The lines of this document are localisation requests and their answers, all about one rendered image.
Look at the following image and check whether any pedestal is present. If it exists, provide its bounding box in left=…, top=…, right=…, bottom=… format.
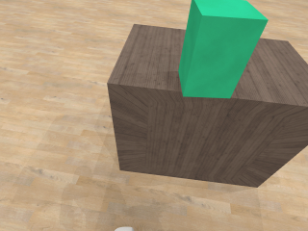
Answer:
left=107, top=24, right=308, bottom=188

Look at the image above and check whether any carton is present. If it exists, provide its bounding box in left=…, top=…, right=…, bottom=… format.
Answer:
left=178, top=0, right=269, bottom=99

